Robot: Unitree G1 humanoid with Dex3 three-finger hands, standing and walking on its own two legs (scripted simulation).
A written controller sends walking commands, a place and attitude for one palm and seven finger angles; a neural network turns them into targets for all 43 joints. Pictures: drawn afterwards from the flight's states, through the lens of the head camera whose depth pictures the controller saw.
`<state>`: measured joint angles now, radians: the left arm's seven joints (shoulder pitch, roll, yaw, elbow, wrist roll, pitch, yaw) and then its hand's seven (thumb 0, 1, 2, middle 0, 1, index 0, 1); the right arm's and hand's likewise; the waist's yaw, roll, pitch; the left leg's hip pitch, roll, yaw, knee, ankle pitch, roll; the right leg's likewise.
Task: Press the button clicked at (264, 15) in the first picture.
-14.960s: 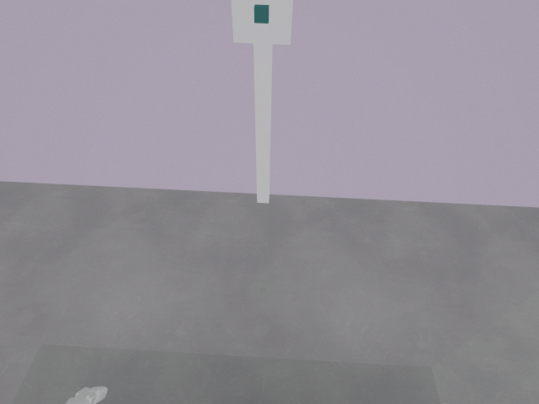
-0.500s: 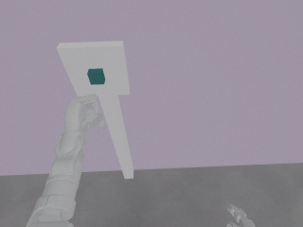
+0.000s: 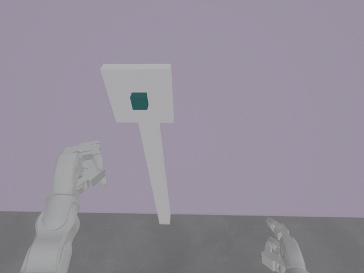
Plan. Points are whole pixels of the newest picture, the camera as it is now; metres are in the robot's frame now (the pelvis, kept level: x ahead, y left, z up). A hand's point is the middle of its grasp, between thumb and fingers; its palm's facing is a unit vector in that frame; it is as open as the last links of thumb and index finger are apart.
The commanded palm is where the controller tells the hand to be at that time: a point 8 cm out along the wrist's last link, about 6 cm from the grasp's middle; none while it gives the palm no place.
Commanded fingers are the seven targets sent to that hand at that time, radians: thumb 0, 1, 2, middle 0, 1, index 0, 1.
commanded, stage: draw the hand back to the body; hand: left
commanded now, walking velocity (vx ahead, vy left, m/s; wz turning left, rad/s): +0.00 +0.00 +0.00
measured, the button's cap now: (139, 100) +0.52 +0.18 +0.12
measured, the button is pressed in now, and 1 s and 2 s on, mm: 0 0 0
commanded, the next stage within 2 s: step back with the hand held close in 0.84 s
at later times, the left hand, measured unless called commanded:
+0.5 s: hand (51, 191) +0.20 +0.24 +0.16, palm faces +0.39 -0.85 -0.36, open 3.1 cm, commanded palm +0.15 +0.29 +0.18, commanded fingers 0.00 0.90 0.90 -1.30 -1.50 -1.30 -1.50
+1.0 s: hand (43, 196) +0.19 +0.25 +0.16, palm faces +0.42 -0.83 -0.37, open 3.1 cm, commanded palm +0.14 +0.29 +0.18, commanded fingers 0.00 0.90 0.90 -1.30 -1.50 -1.30 -1.50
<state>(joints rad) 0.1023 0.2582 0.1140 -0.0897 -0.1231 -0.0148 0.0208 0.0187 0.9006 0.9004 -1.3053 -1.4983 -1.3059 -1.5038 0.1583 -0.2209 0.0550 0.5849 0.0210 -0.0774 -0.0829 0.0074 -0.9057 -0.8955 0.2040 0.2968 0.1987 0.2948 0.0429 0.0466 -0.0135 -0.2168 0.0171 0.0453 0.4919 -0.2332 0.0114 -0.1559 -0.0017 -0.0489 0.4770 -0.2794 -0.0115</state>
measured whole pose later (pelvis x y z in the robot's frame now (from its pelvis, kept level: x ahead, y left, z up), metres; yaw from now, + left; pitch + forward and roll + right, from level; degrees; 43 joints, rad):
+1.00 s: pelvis +0.01 +0.01 +0.01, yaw +0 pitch -5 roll -1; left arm 0.53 0.31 0.29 -0.47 -0.06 -0.10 0.11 0.02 0.89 0.90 -1.31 -1.50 -1.31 -1.50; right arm 0.20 -0.21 0.03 0.61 -0.01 -0.09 -0.07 0.01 -0.90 -0.90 0.21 0.30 0.20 0.30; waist 0.08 0.07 0.02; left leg -0.13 0.02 0.05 0.43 -0.23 0.02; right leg -0.05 0.00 -0.04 0.37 -0.25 0.00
